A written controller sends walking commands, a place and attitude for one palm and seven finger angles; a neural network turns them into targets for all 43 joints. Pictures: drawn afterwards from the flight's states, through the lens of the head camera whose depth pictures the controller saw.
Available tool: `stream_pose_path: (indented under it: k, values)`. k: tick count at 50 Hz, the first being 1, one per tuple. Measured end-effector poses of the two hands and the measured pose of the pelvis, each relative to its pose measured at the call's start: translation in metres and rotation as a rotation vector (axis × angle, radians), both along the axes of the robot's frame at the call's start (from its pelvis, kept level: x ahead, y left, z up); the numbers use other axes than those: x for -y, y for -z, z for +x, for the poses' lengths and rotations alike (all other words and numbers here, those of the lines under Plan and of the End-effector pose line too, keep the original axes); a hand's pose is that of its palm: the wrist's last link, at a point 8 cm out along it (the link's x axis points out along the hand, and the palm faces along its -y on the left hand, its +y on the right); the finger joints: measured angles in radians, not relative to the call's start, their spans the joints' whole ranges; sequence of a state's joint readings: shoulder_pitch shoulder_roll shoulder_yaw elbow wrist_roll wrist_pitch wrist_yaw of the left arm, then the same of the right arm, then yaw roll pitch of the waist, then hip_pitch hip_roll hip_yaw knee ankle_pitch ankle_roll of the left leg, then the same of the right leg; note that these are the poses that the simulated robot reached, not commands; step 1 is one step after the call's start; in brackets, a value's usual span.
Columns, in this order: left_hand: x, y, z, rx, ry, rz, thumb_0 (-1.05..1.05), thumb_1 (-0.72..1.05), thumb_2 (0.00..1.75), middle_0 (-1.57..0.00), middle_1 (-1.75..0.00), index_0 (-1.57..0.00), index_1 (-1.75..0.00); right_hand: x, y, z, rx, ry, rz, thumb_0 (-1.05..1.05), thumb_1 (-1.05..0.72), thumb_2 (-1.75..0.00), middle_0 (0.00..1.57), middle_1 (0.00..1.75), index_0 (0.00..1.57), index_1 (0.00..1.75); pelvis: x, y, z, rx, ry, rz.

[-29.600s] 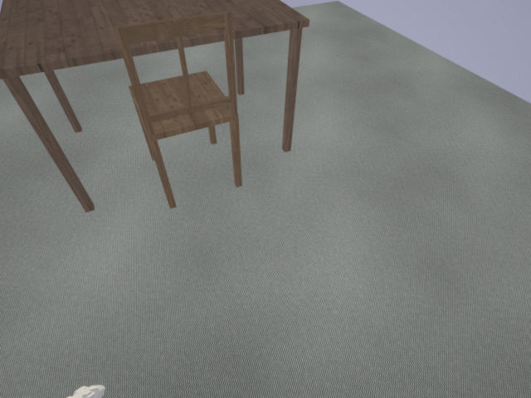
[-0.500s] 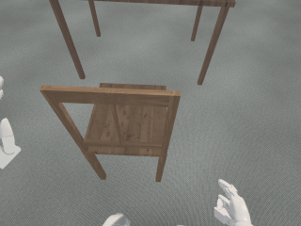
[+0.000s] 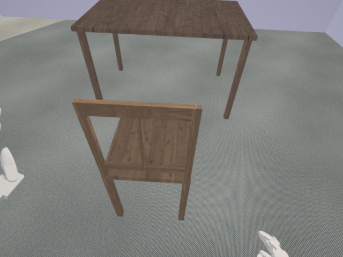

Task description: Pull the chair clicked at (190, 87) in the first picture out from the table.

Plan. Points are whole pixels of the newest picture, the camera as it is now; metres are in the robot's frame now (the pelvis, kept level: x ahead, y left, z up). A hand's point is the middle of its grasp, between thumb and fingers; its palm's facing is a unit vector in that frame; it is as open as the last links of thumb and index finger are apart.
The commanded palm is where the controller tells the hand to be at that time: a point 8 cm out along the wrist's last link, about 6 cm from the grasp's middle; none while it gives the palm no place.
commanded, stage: stop stepping back and stand still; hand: left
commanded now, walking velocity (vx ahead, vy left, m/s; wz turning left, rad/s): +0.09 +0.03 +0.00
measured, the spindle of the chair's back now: (142, 144) +0.51 +0.14 -0.10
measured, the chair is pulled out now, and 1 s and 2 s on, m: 0.76 0.76 0.76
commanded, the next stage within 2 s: let the arm hang, fingers relaxed in 0.42 s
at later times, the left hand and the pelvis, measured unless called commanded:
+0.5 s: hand (3, 192) +0.18 +0.29 +0.16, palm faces +0.48 -0.78 -0.41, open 7.4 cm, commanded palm none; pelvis -0.02 +0.02 +0.00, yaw +1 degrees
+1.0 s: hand out of the picture +0.00 +0.21 -0.17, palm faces +0.04 -0.97 -0.22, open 7.0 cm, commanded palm none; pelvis +0.00 +0.02 +0.01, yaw +2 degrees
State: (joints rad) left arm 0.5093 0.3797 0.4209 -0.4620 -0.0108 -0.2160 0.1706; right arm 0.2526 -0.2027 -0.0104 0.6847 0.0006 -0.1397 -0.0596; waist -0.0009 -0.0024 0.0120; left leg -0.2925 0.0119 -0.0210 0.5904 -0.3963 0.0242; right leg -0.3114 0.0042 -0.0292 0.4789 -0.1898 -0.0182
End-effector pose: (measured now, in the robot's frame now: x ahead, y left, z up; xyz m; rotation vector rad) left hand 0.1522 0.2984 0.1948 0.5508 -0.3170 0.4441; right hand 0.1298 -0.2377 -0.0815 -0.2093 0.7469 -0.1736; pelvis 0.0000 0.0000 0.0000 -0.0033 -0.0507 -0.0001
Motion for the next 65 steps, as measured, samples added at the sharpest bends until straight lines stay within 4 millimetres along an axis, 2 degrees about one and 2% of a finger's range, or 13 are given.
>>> stream_pose_path:
  k: [9, 18, 27, 29, 31, 33, 36, 39, 42, 46, 53, 58, 65]
  values:
    - [-0.007, 0.004, -0.008, -0.046, 0.062, 0.018, 0.01, 0.89, 0.9, -0.21, -0.3, -0.21, -0.31, -0.007, -0.012, -0.014, 0.047, 0.039, -0.007, 0.01, -0.9, -0.9, 0.2, 0.3, 0.2, 0.3, -0.011, -0.001, -0.018, 0.018, 0.001, -0.011]
    - [-0.016, 0.007, -0.039, -0.066, -0.023, 0.016, 0.01, 0.89, 0.9, -0.21, -0.3, -0.21, -0.31, -0.016, 0.01, -0.023, -0.049, -0.021, 0.027, 0.01, -0.9, -0.9, 0.2, 0.3, 0.2, 0.3, -0.008, 0.002, -0.02, -0.002, -0.027, -0.015]
    - [-0.026, 0.023, -0.008, -0.091, 0.003, -0.037, 0.01, 0.89, 0.9, -0.21, -0.3, -0.21, -0.31, -0.025, -0.002, -0.008, 0.001, -0.023, 0.012, 0.01, -0.9, -0.9, 0.2, 0.3, 0.2, 0.3, -0.021, -0.001, -0.014, -0.013, -0.019, -0.007]
    - [-0.03, 0.063, 0.01, -0.258, 0.007, -0.095, 0.0, 0.9, 0.9, -0.2, -0.3, -0.2, -0.3, -0.026, 0.009, -0.003, -0.033, -0.05, 0.037, 0.01, -0.9, -0.9, 0.2, 0.3, 0.2, 0.3, -0.022, 0.001, -0.014, -0.041, -0.031, 0.001]
    - [-0.028, 0.125, 0.02, -0.501, -0.021, -0.223, 0.0, 0.9, 0.9, -0.2, -0.3, -0.2, -0.3, -0.028, 0.022, -0.002, -0.092, -0.061, 0.06, 0.01, -0.9, -0.9, 0.2, 0.3, 0.2, 0.3, -0.024, 0.003, -0.014, -0.054, -0.031, 0.002]
    - [-0.014, 0.191, 0.013, -0.763, -0.043, -0.348, 0.0, 0.9, 0.9, -0.19, -0.29, -0.19, -0.3, -0.032, 0.031, -0.006, -0.15, -0.06, 0.078, 0.01, -0.9, -0.9, 0.2, 0.3, 0.2, 0.3, -0.025, 0.003, -0.013, -0.053, -0.032, 0.001]
    - [0.026, 0.274, -0.024, -1.111, -0.029, -0.504, 0.0, 0.91, 0.9, -0.19, -0.29, -0.19, -0.3, -0.036, 0.037, -0.024, -0.242, -0.047, 0.089, 0.01, -0.91, -0.9, 0.2, 0.3, 0.2, 0.3, -0.022, 0.002, -0.01, -0.043, -0.031, 0.005]
    - [0.071, 0.323, -0.077, -1.37, -0.007, -0.644, 0.0, 0.92, 0.9, -0.19, -0.29, -0.19, -0.3, -0.037, 0.041, -0.051, -0.356, -0.026, 0.08, 0.01, -0.91, -0.9, 0.2, 0.3, 0.2, 0.3, -0.02, 0.0, -0.006, -0.038, -0.028, 0.002]
    - [0.065, 0.331, -0.098, -1.375, -0.108, -0.709, -0.07, 1.03, 0.9, -0.21, -0.3, -0.21, -0.3, -0.029, 0.042, -0.078, -0.475, 0.005, 0.045, 0.0, -0.93, -0.9, 0.2, 0.3, 0.2, 0.3, -0.016, -0.002, -0.005, -0.041, -0.04, -0.006]
    - [0.052, 0.334, -0.129, -1.495, -0.159, -0.678, -0.07, 1.02, 0.9, -0.21, -0.3, -0.21, -0.3, -0.017, 0.044, -0.106, -0.587, 0.034, 0.024, -0.01, -0.94, -0.9, 0.2, 0.3, 0.2, 0.3, -0.015, -0.004, -0.002, -0.04, -0.042, -0.01]
    - [0.042, 0.328, -0.173, -1.642, -0.251, -0.65, -0.02, 0.95, 0.9, -0.2, -0.3, -0.2, -0.3, -0.02, 0.052, -0.134, -0.669, 0.064, 0.059, 0.0, -0.92, -0.9, 0.2, 0.3, 0.2, 0.3, -0.015, -0.006, 0.003, -0.03, -0.036, -0.004]
    - [0.049, 0.326, -0.181, -1.664, -0.265, -0.657, -0.01, 0.93, 0.9, -0.2, -0.29, -0.2, -0.3, -0.033, 0.059, -0.14, -0.682, 0.059, 0.103, 0.0, -0.91, -0.9, 0.2, 0.3, 0.2, 0.3, -0.014, -0.006, 0.005, -0.025, -0.032, 0.001]
    - [0.07, 0.328, -0.172, -1.638, -0.231, -0.685, 0.0, 0.91, 0.9, -0.2, -0.29, -0.2, -0.3, -0.047, 0.065, -0.137, -0.676, 0.046, 0.149, 0.01, -0.91, -0.9, 0.2, 0.3, 0.2, 0.3, -0.012, -0.006, 0.005, -0.026, -0.03, 0.006]
